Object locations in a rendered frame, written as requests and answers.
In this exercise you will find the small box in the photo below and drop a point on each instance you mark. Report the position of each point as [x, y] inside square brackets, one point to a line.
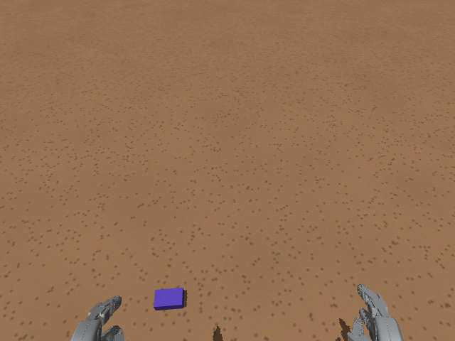
[170, 298]

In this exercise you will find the left robot hand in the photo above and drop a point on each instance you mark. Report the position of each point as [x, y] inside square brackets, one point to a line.
[90, 329]

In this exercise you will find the right robot hand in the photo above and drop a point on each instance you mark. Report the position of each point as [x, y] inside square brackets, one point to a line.
[379, 323]

